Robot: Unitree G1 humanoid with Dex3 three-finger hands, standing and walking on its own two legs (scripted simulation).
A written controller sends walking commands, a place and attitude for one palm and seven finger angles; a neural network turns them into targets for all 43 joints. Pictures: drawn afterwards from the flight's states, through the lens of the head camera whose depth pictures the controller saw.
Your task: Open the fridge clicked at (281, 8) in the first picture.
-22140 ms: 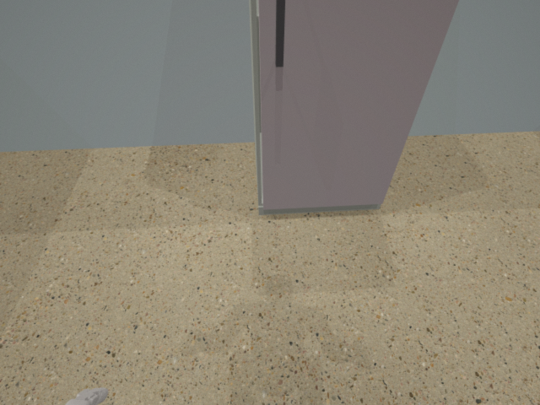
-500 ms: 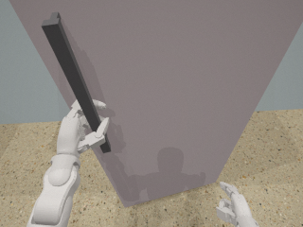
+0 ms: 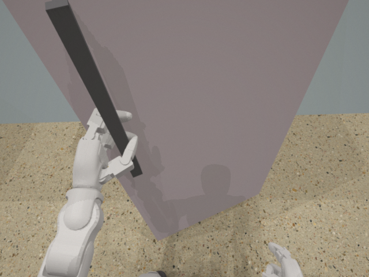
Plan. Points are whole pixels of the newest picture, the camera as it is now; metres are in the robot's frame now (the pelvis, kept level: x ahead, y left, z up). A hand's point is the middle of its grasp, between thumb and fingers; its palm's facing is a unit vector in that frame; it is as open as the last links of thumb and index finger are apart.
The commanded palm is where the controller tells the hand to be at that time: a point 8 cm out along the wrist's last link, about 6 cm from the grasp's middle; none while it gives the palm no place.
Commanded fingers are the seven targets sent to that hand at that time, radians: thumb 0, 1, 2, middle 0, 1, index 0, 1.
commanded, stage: walk backward, drawing the door open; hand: left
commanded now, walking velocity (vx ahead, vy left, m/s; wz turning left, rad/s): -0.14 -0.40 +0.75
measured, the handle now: (109, 111) +0.35 +0.11 +0.21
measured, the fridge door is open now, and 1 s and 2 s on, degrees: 24 49 76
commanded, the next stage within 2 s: stop walking and hold the door back in 1.54 s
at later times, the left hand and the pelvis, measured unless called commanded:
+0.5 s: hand (162, 199) +0.22 +0.03 +0.14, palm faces +0.33 -0.92 -0.21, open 7.4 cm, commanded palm +0.18 +0.07 +0.16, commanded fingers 0.00 0.90 0.90 -0.45 -1.40 -0.45 -1.40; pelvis -0.02 -0.18 -0.01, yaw +24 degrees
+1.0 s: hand (231, 240) +0.16 -0.07 +0.15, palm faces +0.77 -0.61 -0.20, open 6.6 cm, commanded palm +0.10 -0.06 +0.15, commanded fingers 0.00 0.90 0.90 -0.45 -1.40 -0.45 -1.40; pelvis +0.06 -0.39 -0.01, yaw +46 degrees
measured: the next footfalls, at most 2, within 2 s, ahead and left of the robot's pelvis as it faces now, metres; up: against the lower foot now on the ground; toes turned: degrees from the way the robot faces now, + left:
left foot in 0.18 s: +0.00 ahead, +0.09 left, +0.00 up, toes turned +15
right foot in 0.46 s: +0.11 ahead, -0.28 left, +0.00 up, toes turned +24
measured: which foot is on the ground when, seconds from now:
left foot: up 0.00-0.16, down 0.18-0.48, up 0.50-0.68, down 0.70-1.00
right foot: down 0.00-0.18, up 0.20-0.44, down 0.46-0.70, up 0.72-0.98, down 1.00-1.00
